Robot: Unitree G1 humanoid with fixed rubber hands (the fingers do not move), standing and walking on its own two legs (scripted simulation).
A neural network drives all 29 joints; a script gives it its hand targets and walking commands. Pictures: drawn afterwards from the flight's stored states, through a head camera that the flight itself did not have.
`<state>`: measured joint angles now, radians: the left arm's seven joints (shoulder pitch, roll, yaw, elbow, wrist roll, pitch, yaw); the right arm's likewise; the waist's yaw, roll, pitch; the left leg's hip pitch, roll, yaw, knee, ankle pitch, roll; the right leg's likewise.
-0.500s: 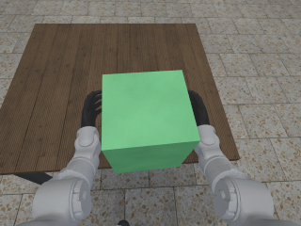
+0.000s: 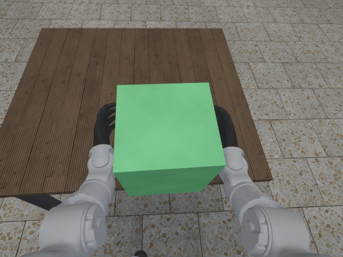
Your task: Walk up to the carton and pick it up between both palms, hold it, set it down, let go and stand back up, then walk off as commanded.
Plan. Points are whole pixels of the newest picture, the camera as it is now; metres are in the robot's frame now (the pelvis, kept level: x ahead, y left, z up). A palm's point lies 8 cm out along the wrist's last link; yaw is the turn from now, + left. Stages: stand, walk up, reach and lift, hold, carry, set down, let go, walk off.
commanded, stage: reach and lift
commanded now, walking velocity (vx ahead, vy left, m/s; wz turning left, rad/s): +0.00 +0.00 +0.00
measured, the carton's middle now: (165, 145) +0.40 +0.03 -0.03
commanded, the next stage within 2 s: none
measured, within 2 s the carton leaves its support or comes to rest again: leaves its support in 0.02 s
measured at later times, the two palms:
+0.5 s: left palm (93, 148) +0.36 +0.20 +0.02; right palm (226, 144) +0.37 -0.10 +0.04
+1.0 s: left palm (98, 121) +0.39 +0.18 +0.08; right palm (242, 133) +0.38 -0.13 +0.08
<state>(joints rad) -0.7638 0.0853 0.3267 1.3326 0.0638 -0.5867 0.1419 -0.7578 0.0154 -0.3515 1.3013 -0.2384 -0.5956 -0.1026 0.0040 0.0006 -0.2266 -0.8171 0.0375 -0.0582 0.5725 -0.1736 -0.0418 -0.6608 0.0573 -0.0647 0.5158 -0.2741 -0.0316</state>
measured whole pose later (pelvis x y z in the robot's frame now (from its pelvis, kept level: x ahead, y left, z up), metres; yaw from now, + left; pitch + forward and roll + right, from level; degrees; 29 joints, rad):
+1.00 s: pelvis -0.02 +0.00 +0.00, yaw +0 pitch +20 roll -3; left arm -0.79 0.09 0.19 1.15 0.02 -0.31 0.16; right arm -0.62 -0.01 -0.12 0.89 0.07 -0.25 -0.14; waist 0.00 -0.01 -0.31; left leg -0.76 0.04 -0.06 0.55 -0.14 -0.03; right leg -0.62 0.06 -0.06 0.52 -0.25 -0.03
